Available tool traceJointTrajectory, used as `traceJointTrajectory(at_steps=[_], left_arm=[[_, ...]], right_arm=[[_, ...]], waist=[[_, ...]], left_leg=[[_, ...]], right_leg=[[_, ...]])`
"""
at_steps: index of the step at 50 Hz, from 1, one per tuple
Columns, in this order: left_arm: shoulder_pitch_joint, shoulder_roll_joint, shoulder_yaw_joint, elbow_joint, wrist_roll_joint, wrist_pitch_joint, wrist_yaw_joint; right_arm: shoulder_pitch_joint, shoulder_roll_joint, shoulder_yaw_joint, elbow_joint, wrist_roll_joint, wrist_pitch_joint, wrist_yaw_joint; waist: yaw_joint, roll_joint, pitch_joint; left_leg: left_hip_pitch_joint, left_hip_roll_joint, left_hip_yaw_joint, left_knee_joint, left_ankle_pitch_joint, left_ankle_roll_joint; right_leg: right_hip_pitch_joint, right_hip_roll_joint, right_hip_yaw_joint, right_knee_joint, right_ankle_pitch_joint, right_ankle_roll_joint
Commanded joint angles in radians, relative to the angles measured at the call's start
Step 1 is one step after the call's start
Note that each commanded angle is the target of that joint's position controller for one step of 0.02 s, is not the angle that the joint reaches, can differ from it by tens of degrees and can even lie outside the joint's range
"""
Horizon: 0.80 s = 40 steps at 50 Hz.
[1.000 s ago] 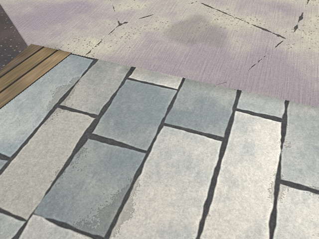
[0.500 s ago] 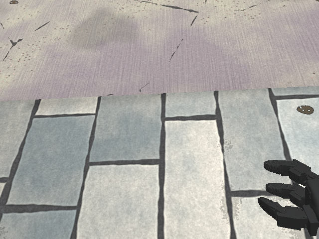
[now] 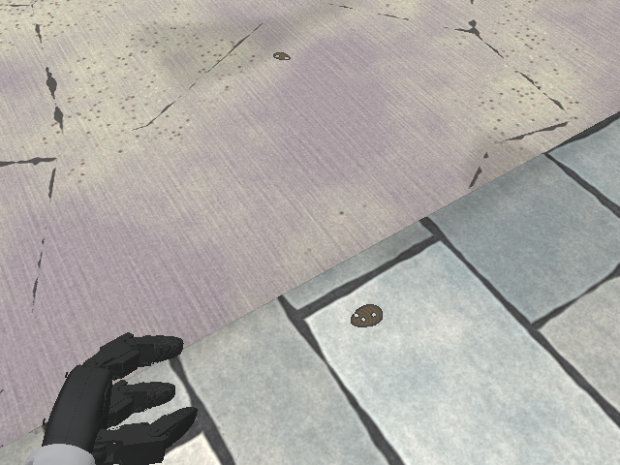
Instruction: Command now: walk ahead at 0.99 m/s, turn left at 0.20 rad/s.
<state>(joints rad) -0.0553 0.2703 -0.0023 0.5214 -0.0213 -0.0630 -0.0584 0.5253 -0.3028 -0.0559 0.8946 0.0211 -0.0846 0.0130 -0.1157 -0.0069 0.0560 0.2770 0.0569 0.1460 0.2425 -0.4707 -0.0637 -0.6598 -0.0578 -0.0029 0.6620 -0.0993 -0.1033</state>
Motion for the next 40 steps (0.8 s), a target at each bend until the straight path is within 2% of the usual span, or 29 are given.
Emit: traceJointTrajectory(at_steps=[1,2,3,4,6,7,9,11,14,17,19,20,22,23,24,25,26,27,28,29,30,32,34,35,36,37,38,39,40], left_arm=[[0.569,0.289,0.132,0.082,0.000,0.019,0.048],[0.565,0.385,0.135,0.087,0.041,0.001,0.046],[0.569,0.273,0.115,0.088,0.040,-0.013,0.036],[0.519,0.210,0.096,0.109,0.033,-0.024,0.033],[0.412,0.142,0.085,0.141,0.041,-0.041,0.025],[0.371,0.097,0.077,0.147,0.056,-0.052,0.025],[0.322,0.035,0.070,0.170,0.037,-0.064,0.025],[0.302,0.040,0.075,0.195,0.027,-0.069,0.035],[0.293,0.063,0.079,0.202,0.047,-0.066,0.055],[0.345,0.126,0.091,0.217,0.037,-0.062,0.073],[0.373,0.186,0.103,0.224,0.029,-0.054,0.085],[0.389,0.226,0.112,0.228,0.032,-0.046,0.091],[0.358,0.297,0.132,0.212,0.032,-0.018,0.102],[0.287,0.314,0.135,0.187,0.019,-0.007,0.101],[0.238,0.277,0.124,0.190,0.008,-0.010,0.090],[0.226,0.070,0.068,0.165,0.018,-0.046,0.067],[0.401,-0.019,0.035,0.067,-0.009,-0.093,0.056],[0.289,0.108,0.046,0.045,-0.019,-0.122,0.049],[0.206,0.147,0.061,0.029,-0.035,-0.126,0.051],[0.217,0.149,0.067,0.049,-0.007,-0.112,0.067],[0.232,0.136,0.067,0.058,0.013,-0.095,0.073],[0.237,0.147,0.074,0.062,0.029,-0.064,0.081],[0.139,0.126,0.068,0.014,0.052,-0.057,0.085],[0.083,0.066,0.052,-0.011,0.064,-0.055,0.079],[0.124,0.063,0.054,0.014,0.063,-0.061,0.062],[0.090,0.110,0.082,0.013,0.039,-0.074,0.044],[0.035,0.115,0.083,-0.008,0.042,-0.079,0.032],[-0.034,0.070,0.071,-0.032,0.056,-0.085,0.022],[-0.070,0.045,0.066,-0.043,0.053,-0.093,0.011]], right_arm=[[-0.108,-0.178,-0.009,-0.098,-0.026,-0.011,-0.012],[0.049,0.005,0.037,-0.138,0.011,-0.033,-0.005],[-0.049,-0.097,0.017,-0.141,0.055,-0.049,-0.008],[-0.167,-0.119,0.002,-0.176,0.079,-0.047,-0.015],[-0.215,-0.076,0.005,-0.178,0.030,-0.029,-0.025],[-0.154,-0.056,0.002,-0.161,0.033,-0.007,-0.017],[-0.139,-0.030,-0.003,-0.146,0.043,0.039,-0.007],[-0.211,-0.005,0.001,-0.168,0.032,0.066,-0.002],[-0.290,0.004,0.009,-0.203,0.022,0.063,0.012],[-0.395,-0.008,0.018,-0.236,0.012,0.053,0.044],[-0.476,-0.043,0.008,-0.273,0.015,0.036,0.073],[-0.464,-0.064,-0.004,-0.280,0.020,0.030,0.080],[-0.229,-0.142,-0.048,-0.238,0.048,0.041,0.069],[-0.012,-0.218,-0.085,-0.189,0.052,0.063,0.058],[0.174,-0.276,-0.118,-0.144,0.055,0.085,0.034],[0.121,-0.288,-0.110,-0.128,0.046,0.096,0.028],[-0.062,-0.246,-0.065,-0.224,-0.015,0.047,0.038],[-0.083,-0.155,-0.057,-0.265,-0.017,0.020,0.043],[-0.090,-0.140,-0.057,-0.255,-0.019,-0.006,0.051],[-0.165,-0.147,-0.062,-0.273,-0.010,-0.022,0.056],[-0.230,-0.148,-0.062,-0.290,-0.008,-0.029,0.049],[-0.258,-0.115,-0.046,-0.297,-0.001,-0.031,0.029],[-0.224,-0.112,-0.043,-0.278,0.024,-0.023,0.005],[-0.221,-0.119,-0.046,-0.268,0.028,-0.005,-0.009],[-0.216,-0.127,-0.051,-0.271,0.008,0.014,-0.020],[-0.109,-0.113,-0.052,-0.232,0.010,0.020,-0.037],[-0.082,-0.097,-0.045,-0.217,0.023,0.029,-0.054],[-0.059,-0.061,-0.032,-0.198,0.033,0.041,-0.064],[-0.048,-0.049,-0.027,-0.185,0.029,0.041,-0.065]], waist=[[0.415,0.045,-0.302],[0.258,-0.297,-0.516],[0.302,-0.223,-0.509],[0.294,-0.161,-0.280],[0.198,-0.041,-0.109],[0.141,-0.090,-0.118],[0.108,-0.088,-0.072],[0.099,-0.055,0.024],[0.089,-0.030,0.100],[0.120,0.038,0.140],[0.130,0.056,0.156],[0.114,0.024,0.110],[-0.027,-0.124,-0.057],[-0.151,-0.145,-0.149],[-0.240,-0.090,-0.193],[-0.136,0.310,-0.053],[0.103,0.469,-0.224],[0.041,0.227,-0.237],[0.071,0.025,-0.118],[0.133,-0.129,-0.077],[0.167,-0.111,-0.046],[0.185,-0.087,-0.023],[0.153,-0.093,0.004],[0.129,-0.068,-0.009],[0.107,-0.031,-0.067],[0.067,0.008,-0.075],[0.045,0.004,-0.043],[0.012,0.039,-0.030],[-0.006,0.049,-0.017]], left_leg=[[-0.657,0.114,-0.112,0.699,0.813,0.132],[-0.872,-0.057,-0.244,1.089,-0.013,0.106],[-0.935,-0.037,-0.332,1.194,0.020,0.117],[-1.063,-0.014,-0.295,1.229,0.078,0.106],[-1.018,0.077,-0.272,1.154,0.203,0.110],[-0.938,0.113,-0.292,1.140,0.256,0.109],[-0.899,0.141,-0.282,1.090,0.269,0.110],[-0.964,0.150,-0.269,1.041,0.295,0.106],[-1.017,0.113,-0.218,0.881,0.476,0.109],[-1.002,0.074,-0.112,0.662,0.612,0.140],[-0.946,0.024,-0.040,0.488,0.656,0.167],[-0.870,-0.028,0.014,0.461,0.651,0.174],[-0.558,-0.139,0.076,0.584,0.489,0.191],[-0.318,-0.151,0.033,0.650,0.366,0.229],[-0.057,-0.129,-0.073,0.602,0.313,0.274],[-0.080,-0.073,-0.289,0.448,0.288,0.353],[0.041,0.119,-0.965,0.184,0.007,0.561],[-0.015,0.167,-1.115,-0.008,-0.157,0.523],[-0.160,0.156,-1.079,-0.035,-0.155,0.467],[-0.315,0.118,-0.997,0.009,-0.078,0.434],[-0.439,0.076,-0.913,0.054,0.057,0.440],[-0.560,0.007,-0.759,0.066,0.229,0.434],[-0.637,-0.036,-0.682,0.062,0.305,0.417],[-0.668,-0.066,-0.617,0.097,0.439,0.401],[-0.645,-0.082,-0.580,0.175,0.561,0.376],[-0.493,-0.080,-0.629,0.248,0.461,0.361],[-0.492,-0.111,-0.602,0.259,0.346,0.344],[-0.537,-0.123,-0.608,0.278,0.222,0.326],[-0.576,-0.127,-0.617,0.289,0.164,0.317]], right_leg=[[1.046,-0.082,0.135,0.069,-0.090,-0.025],[1.186,-0.328,0.675,-0.169,-0.566,-0.115],[1.114,-0.324,0.807,-0.342,-0.713,-0.093],[0.982,-0.320,0.687,-0.370,-0.627,-0.084],[0.696,-0.268,0.431,-0.377,-0.329,-0.059],[0.610,-0.258,0.347,-0.390,-0.253,-0.059],[0.543,-0.226,0.176,-0.444,-0.128,-0.046],[0.501,-0.208,0.032,-0.486,-0.005,-0.019],[0.495,-0.144,-0.144,-0.525,0.105,-0.003],[0.564,-0.146,-0.243,-0.548,0.189,0.017],[0.621,-0.149,-0.285,-0.522,0.407,0.057],[0.676,-0.159,-0.287,-0.473,0.624,0.067],[0.689,-0.176,-0.285,-0.214,1.174,0.064],[0.601,-0.180,-0.263,0.060,1.235,0.053],[0.420,-0.126,-0.242,0.435,0.943,0.072],[0.170,0.129,-0.185,0.946,-0.345,0.101],[-0.150,0.202,0.092,1.127,-0.509,0.103],[-0.149,0.149,0.190,1.029,-0.393,0.048],[-0.136,0.115,0.186,0.892,-0.319,0.023],[-0.043,0.067,0.203,0.753,-0.260,0.033],[0.021,0.050,0.210,0.683,-0.250,0.059],[0.096,0.023,0.205,0.541,-0.261,0.100],[0.121,0.012,0.171,0.303,-0.265,0.123],[0.162,0.033,0.127,0.246,-0.167,0.138],[0.192,0.039,0.128,0.267,0.047,0.128],[0.018,0.035,0.199,0.220,0.154,0.113],[-0.024,0.051,0.187,0.079,0.232,0.107],[0.032,0.069,0.166,-0.013,0.362,0.106],[0.076,0.080,0.161,-0.042,0.432,0.103]])
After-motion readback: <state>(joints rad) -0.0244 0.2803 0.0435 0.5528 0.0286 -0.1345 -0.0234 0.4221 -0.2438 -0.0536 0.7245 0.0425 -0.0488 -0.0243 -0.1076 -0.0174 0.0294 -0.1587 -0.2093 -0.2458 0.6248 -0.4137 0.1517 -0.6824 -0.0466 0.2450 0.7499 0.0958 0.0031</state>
